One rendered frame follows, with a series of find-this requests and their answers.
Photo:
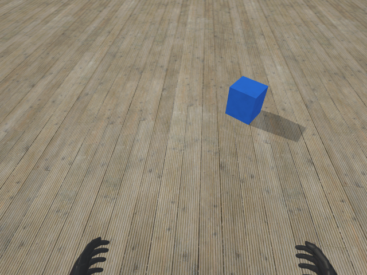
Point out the robot left hand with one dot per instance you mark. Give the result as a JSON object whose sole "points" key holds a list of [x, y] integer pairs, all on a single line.
{"points": [[85, 260]]}

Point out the robot right hand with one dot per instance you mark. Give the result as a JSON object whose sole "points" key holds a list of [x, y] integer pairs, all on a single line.
{"points": [[322, 265]]}

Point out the carton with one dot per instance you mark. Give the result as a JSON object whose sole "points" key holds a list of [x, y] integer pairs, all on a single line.
{"points": [[245, 99]]}

